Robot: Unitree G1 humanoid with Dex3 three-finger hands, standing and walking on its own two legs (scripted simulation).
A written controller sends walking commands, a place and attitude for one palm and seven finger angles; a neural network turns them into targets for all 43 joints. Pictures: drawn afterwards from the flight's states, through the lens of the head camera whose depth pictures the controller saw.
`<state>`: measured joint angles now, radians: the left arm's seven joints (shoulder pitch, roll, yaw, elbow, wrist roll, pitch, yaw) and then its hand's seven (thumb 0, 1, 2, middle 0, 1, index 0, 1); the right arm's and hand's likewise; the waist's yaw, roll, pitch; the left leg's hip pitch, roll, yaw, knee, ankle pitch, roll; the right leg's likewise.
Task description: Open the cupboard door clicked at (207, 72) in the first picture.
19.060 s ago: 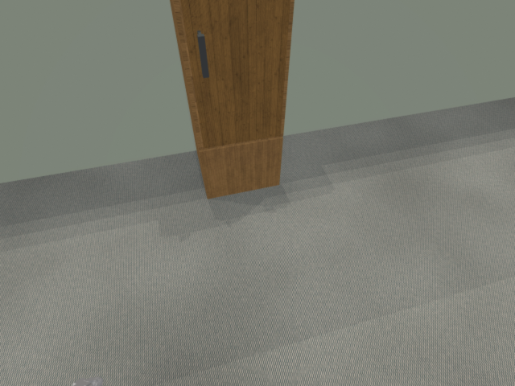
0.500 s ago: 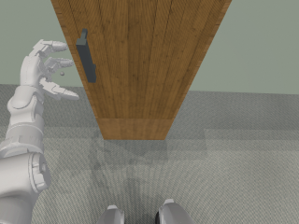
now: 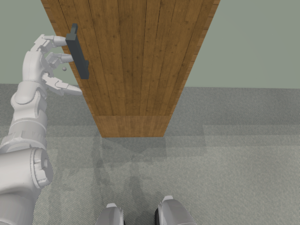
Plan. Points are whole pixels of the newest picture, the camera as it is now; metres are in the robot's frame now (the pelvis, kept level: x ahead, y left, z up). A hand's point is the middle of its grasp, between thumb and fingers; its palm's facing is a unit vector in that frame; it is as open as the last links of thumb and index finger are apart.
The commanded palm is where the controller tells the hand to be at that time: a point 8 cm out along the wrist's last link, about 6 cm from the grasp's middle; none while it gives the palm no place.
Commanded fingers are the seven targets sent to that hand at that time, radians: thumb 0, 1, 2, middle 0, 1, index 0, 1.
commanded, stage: slide the fingers in behind the handle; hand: left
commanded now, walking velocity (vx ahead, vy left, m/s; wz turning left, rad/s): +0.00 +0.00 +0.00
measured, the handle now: (80, 53) +0.55 +0.15 +0.08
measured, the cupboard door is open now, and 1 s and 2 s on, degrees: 0 0 0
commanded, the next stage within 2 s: close the thumb around the handle in 1.38 s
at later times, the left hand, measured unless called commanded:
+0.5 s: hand (75, 69) +0.50 +0.16 +0.08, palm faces -0.05 -1.00 -0.02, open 13.9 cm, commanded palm +0.48 +0.20 +0.08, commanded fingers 0.00 -0.50 0.30 -0.30 -1.20 -0.30 -1.20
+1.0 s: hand (88, 70) +0.50 +0.12 +0.08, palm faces -0.05 -1.00 -0.02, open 14.0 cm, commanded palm +0.47 +0.17 +0.08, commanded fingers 0.00 -0.50 0.30 -0.30 -1.20 -0.30 -1.20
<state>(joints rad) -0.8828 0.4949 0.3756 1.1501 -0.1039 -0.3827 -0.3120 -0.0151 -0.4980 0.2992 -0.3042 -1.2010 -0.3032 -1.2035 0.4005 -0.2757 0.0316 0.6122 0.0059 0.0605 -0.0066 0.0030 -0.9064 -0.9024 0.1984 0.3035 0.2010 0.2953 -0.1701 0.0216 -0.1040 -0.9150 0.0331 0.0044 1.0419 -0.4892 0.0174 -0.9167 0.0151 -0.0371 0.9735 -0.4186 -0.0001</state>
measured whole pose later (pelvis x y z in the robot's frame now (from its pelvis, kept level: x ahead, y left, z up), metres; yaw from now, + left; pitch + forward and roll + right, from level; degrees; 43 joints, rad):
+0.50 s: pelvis +0.01 -0.01 +0.00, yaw +0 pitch +21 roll -2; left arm -0.86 0.43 0.35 1.12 -0.10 -0.39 -0.25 -0.02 -0.50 0.30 -0.30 -1.20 -0.31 -1.21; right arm 0.38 -0.26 0.02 0.60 0.00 0.05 0.01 0.00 -0.91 -0.90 0.20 0.30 0.20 0.30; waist -0.16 0.02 -0.11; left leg -0.90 0.03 0.01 1.03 -0.49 0.01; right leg -0.91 0.02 -0.04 0.97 -0.43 -0.01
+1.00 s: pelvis +0.00 -0.01 +0.00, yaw +0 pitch +20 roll -1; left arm -0.86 0.34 0.29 1.12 -0.08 -0.42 -0.15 -0.02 -0.50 0.30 -0.31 -1.20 -0.30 -1.20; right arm 0.39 -0.25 0.01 0.61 0.00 0.05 0.03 0.00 -0.91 -0.90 0.20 0.30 0.20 0.30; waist -0.16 0.03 -0.12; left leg -0.89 0.03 0.01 1.03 -0.49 0.01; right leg -0.90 0.01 -0.03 0.99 -0.43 -0.01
